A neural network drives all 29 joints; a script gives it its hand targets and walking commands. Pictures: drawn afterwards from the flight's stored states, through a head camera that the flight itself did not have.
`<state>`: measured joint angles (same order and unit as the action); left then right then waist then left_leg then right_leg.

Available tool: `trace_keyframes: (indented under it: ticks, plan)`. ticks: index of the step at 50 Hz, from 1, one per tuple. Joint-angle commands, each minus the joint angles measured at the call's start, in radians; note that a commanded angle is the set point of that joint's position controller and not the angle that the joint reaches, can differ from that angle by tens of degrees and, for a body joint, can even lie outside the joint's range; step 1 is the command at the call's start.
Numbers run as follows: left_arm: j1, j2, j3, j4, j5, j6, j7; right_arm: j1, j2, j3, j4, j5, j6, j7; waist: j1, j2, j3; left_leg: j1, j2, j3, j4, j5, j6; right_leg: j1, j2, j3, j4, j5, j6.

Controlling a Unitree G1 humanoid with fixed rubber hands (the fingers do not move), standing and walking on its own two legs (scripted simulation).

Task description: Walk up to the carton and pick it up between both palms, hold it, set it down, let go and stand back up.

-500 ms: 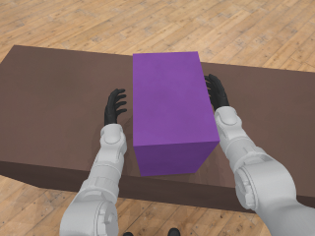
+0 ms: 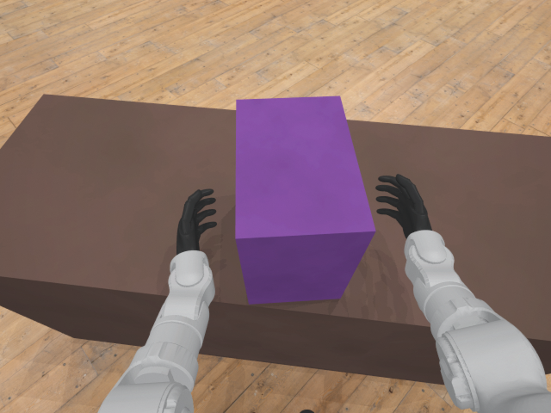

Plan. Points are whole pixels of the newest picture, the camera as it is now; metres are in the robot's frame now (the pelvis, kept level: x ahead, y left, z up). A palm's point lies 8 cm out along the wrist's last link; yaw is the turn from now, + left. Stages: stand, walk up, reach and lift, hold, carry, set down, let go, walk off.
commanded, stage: set down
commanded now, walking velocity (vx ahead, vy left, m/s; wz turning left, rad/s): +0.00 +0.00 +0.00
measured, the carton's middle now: (291, 206) +0.43 +0.00 -0.01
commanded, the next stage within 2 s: none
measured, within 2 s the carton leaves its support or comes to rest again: neither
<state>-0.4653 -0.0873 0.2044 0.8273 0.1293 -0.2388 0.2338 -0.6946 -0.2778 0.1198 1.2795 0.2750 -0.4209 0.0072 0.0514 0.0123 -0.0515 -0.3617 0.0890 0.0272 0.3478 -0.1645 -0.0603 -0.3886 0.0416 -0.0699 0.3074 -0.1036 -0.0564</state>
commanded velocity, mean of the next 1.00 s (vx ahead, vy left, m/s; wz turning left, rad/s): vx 0.00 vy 0.00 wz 0.00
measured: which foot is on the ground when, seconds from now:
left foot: down 0.00-1.00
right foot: down 0.00-1.00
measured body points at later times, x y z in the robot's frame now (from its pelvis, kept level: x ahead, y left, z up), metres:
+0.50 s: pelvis -0.01 +0.00 +0.00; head +0.04 +0.00 +0.45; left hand +0.31 +0.16 +0.00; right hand +0.34 -0.21 -0.01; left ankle -0.01 +0.16 -0.74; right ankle +0.02 -0.08 -0.74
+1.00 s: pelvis -0.02 +0.00 +0.00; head +0.03 +0.01 +0.45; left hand +0.24 +0.16 +0.00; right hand +0.25 -0.23 -0.03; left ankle -0.01 +0.16 -0.74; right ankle +0.02 -0.08 -0.74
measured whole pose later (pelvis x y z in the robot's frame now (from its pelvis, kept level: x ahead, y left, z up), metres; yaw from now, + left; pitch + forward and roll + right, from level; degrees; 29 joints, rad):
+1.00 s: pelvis -0.02 +0.00 +0.00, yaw +0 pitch +8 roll +0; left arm 0.09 -0.07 -0.05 0.25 0.07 -0.15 0.25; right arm -0.05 -0.35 0.11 0.79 0.28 -0.46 0.17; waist 0.05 -0.04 -0.06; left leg -0.34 0.09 0.03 0.35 -0.15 -0.06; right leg -0.38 0.04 -0.07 0.32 -0.09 -0.06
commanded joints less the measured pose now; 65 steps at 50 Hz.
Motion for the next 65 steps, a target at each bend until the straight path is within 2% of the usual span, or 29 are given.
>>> trace_keyframes:
  ticks: [1, 7, 12, 17, 25, 40, 52, 56, 65]
  plan:
    - [-0.165, 0.052, -0.065, -0.238, -0.051, -0.046, 0.007, -0.272, -0.147, 0.068, -0.210, 0.135, -0.024, 0.044, 0.104, -0.072, -0.519, 0.068, -0.071, 0.068, 0.063, 0.314, 0.013, 0.351, 0.034, 0.068, 0.081, 0.280, 0.025]
    - [-0.122, 0.056, -0.095, -0.267, -0.075, -0.024, 0.005, -0.192, -0.159, 0.031, -0.253, 0.112, -0.006, 0.072, 0.078, -0.092, -0.438, 0.075, -0.071, 0.055, 0.030, 0.204, 0.030, 0.326, 0.019, 0.070, 0.054, 0.112, 0.025]
    - [-0.072, 0.057, -0.118, -0.304, -0.088, -0.008, 0.007, -0.124, -0.170, 0.003, -0.323, 0.093, -0.004, 0.086, 0.063, -0.107, -0.408, 0.080, -0.074, 0.048, 0.015, 0.153, 0.043, 0.332, 0.009, 0.073, 0.046, 0.051, 0.026]
    - [-0.024, 0.045, -0.141, -0.348, -0.089, 0.007, 0.008, -0.059, -0.182, -0.020, -0.366, 0.078, -0.007, 0.098, 0.043, -0.110, -0.400, 0.097, -0.077, 0.041, 0.003, 0.142, 0.049, 0.347, 0.006, 0.069, 0.044, 0.044, 0.025]
    - [0.129, 0.004, -0.180, -0.453, -0.082, 0.021, 0.003, 0.097, -0.216, -0.042, -0.409, 0.084, -0.038, 0.121, 0.000, -0.106, -0.406, 0.145, -0.080, 0.020, -0.002, 0.208, 0.051, 0.403, 0.010, 0.058, 0.050, 0.161, 0.020]
    - [0.364, -0.022, -0.266, -0.685, -0.089, 0.046, 0.013, 0.365, -0.250, -0.098, -0.562, 0.083, -0.067, 0.170, -0.048, -0.114, -0.353, 0.182, -0.079, -0.018, -0.010, 0.139, 0.067, 0.378, 0.003, 0.060, 0.036, 0.092, 0.008]
    - [0.549, -0.040, -0.323, -0.846, -0.069, 0.090, 0.026, 0.614, -0.237, -0.149, -0.714, 0.066, -0.054, 0.190, -0.071, -0.123, -0.248, 0.204, -0.076, -0.042, -0.023, 0.058, 0.076, 0.342, -0.017, 0.093, 0.002, -0.049, 0.005]
    - [0.590, -0.025, -0.336, -0.902, -0.070, 0.109, 0.031, 0.680, -0.232, -0.158, -0.784, 0.061, -0.038, 0.192, -0.066, -0.122, -0.203, 0.220, -0.074, -0.039, -0.027, 0.033, 0.075, 0.325, -0.021, 0.107, -0.012, -0.116, 0.007]
    - [0.669, 0.011, -0.344, -0.933, -0.070, 0.164, 0.022, 0.807, -0.203, -0.165, -0.896, 0.045, 0.025, 0.181, -0.059, -0.132, -0.082, 0.238, -0.078, -0.015, -0.041, 0.004, 0.073, 0.324, -0.033, 0.124, -0.044, -0.197, 0.010]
